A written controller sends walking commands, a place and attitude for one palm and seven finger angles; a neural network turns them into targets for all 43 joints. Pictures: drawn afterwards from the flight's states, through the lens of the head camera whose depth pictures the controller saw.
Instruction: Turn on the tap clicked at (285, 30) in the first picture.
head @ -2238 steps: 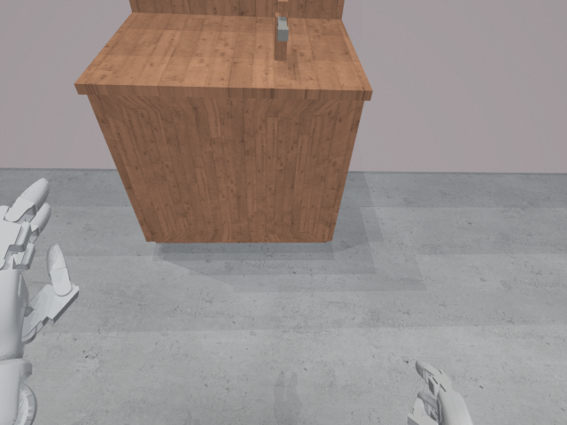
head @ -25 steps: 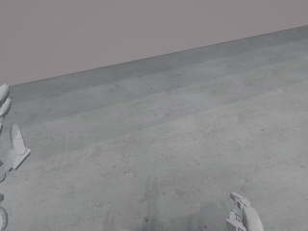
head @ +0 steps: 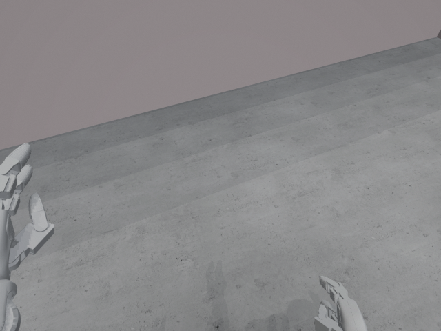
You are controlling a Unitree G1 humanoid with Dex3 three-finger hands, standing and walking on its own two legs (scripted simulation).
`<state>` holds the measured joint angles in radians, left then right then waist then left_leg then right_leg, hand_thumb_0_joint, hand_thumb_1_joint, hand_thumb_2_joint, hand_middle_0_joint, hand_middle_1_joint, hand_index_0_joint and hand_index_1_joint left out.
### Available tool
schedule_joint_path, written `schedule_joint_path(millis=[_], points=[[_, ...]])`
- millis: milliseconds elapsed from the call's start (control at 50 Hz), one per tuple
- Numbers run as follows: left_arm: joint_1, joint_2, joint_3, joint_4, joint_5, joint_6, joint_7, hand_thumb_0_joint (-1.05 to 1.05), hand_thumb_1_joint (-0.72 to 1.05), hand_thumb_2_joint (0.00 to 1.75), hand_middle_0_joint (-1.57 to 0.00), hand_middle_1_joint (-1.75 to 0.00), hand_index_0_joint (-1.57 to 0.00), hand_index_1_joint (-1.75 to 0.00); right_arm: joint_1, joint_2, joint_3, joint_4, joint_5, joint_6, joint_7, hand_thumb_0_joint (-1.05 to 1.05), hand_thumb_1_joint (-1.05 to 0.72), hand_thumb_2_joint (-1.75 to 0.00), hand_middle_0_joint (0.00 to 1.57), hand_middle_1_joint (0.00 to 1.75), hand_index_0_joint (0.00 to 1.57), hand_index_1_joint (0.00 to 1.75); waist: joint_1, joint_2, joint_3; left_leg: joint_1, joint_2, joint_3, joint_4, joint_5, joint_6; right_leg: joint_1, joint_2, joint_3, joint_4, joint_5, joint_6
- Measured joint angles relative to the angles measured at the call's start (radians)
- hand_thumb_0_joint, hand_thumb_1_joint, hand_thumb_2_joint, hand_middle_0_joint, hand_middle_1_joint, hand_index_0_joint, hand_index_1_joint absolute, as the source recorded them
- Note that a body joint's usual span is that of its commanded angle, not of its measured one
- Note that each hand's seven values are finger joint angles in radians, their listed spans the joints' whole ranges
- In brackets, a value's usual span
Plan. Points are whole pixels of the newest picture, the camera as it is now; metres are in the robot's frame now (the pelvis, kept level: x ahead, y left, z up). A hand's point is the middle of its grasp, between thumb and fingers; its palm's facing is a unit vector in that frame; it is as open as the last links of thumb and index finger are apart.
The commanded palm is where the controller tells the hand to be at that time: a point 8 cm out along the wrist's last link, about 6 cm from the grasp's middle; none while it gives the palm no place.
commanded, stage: come to a stop and stand still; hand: left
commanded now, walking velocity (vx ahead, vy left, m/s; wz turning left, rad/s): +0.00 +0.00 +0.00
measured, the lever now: out of the picture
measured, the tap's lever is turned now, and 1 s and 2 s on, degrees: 62 62 62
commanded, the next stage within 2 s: look again from close up in 0.48 s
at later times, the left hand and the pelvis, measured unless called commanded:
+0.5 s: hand (63, 226) +0.22 +0.23 +0.15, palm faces +0.41 -0.81 -0.41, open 7.4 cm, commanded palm +0.17 +0.27 +0.17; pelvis +0.02 -0.01 +0.00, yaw +2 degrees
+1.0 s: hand (10, 230) +0.21 +0.30 +0.16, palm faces +0.40 -0.84 -0.37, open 7.4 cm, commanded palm +0.15 +0.32 +0.17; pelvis -0.01 +0.04 +0.00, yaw +0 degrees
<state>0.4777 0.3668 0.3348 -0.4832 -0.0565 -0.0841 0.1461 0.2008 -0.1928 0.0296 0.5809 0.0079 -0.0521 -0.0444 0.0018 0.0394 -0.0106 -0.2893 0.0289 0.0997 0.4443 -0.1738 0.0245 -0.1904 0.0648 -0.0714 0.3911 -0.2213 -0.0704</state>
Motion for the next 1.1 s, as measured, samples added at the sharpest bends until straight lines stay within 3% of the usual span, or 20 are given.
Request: schedule_joint_path(millis=[200,580,620,660,720,780,860,980,1100], points=[[0.003,-0.029,-0.023,0.039,0.002,-0.028,0.011,0.02,0.89,0.90,-0.21,-0.31,-0.21,-0.30,0.041,-0.051,-0.032,0.031,0.009,0.020,-0.030,0.01,-0.91,-0.90,0.20,0.30,0.20,0.30,0.005,0.005,-0.015,0.009,0.000,-0.025,0.028,-0.027,-0.011,0.019,0.002,-0.023,0.025,-0.037,-0.009],[0.003,-0.022,-0.028,0.033,0.004,-0.034,0.004,0.02,0.89,0.90,-0.21,-0.31,-0.21,-0.30,-0.014,-0.016,-0.009,0.001,0.012,0.043,-0.016,0.01,-0.91,-0.90,0.20,0.30,0.20,0.30,0.020,0.003,0.011,0.029,-0.006,-0.028,0.011,-0.028,-0.011,0.040,-0.002,-0.025,0.006,-0.039,-0.003],[-0.129,0.055,0.009,0.085,0.050,-0.050,-0.041,0.02,0.88,0.90,-0.21,-0.31,-0.22,-0.30,0.003,-0.005,-0.029,0.001,-0.001,0.006,-0.017,0.01,-0.91,-0.90,0.20,0.30,0.20,0.30,0.068,-0.016,0.030,0.007,0.001,-0.029,0.033,-0.011,-0.006,0.032,0.003,-0.028,0.000,-0.028,-0.001],[-0.256,0.096,0.064,0.188,0.037,-0.099,-0.050,0.02,0.88,0.90,-0.21,-0.31,-0.22,-0.30,-0.008,-0.005,-0.026,0.008,0.007,-0.015,0.001,0.01,-0.91,-0.90,0.20,0.30,0.20,0.30,0.095,-0.039,0.052,0.011,0.003,-0.023,0.017,-0.009,-0.007,0.014,0.004,-0.015,0.015,-0.021,-0.003],[-0.279,0.044,0.084,0.196,0.011,-0.095,-0.027,0.02,0.89,0.90,-0.20,-0.31,-0.21,-0.30,-0.032,-0.027,-0.030,-0.020,0.018,-0.040,0.038,0.01,-0.91,-0.90,0.21,0.30,0.20,0.30,0.071,-0.039,0.083,0.015,-0.002,0.000,0.018,-0.013,0.001,-0.003,-0.005,0.006,0.050,-0.024,0.016],[-0.168,-0.013,0.021,0.095,0.009,-0.103,-0.031,0.02,0.89,0.90,-0.20,-0.30,-0.21,-0.30,-0.039,-0.038,-0.035,-0.048,0.017,-0.055,0.052,0.01,-0.91,-0.90,0.21,0.30,0.20,0.30,0.030,-0.040,0.089,0.006,-0.010,0.012,0.037,-0.019,0.018,-0.015,-0.014,0.017,0.070,-0.030,0.022],[-0.028,-0.007,-0.039,0.000,0.011,-0.125,-0.057,0.02,0.89,0.90,-0.20,-0.30,-0.21,-0.30,-0.013,-0.027,-0.031,-0.058,0.005,-0.061,0.031,0.01,-0.91,-0.90,0.21,0.30,0.20,0.30,0.001,-0.070,0.078,0.001,-0.017,0.014,0.043,-0.023,0.031,-0.013,-0.022,0.018,0.063,-0.025,0.031],[-0.065,0.050,0.034,0.016,0.014,-0.141,-0.041,0.02,0.88,0.90,-0.21,-0.31,-0.22,-0.30,0.035,-0.015,-0.012,-0.034,-0.006,-0.077,0.011,0.01,-0.91,-0.90,0.20,0.30,0.20,0.30,0.027,-0.101,0.076,0.012,-0.038,0.011,0.022,-0.011,0.052,0.000,-0.040,0.014,0.045,-0.013,0.049],[-0.130,-0.003,0.032,0.028,0.030,-0.136,-0.018,0.02,0.89,0.90,-0.20,-0.31,-0.21,-0.30,0.036,0.004,0.014,-0.010,-0.016,-0.094,0.026,0.01,-0.91,-0.90,0.21,0.30,0.20,0.30,0.045,-0.099,0.059,0.031,-0.059,0.020,-0.006,0.000,0.068,0.010,-0.060,0.023,0.034,-0.008,0.068]])
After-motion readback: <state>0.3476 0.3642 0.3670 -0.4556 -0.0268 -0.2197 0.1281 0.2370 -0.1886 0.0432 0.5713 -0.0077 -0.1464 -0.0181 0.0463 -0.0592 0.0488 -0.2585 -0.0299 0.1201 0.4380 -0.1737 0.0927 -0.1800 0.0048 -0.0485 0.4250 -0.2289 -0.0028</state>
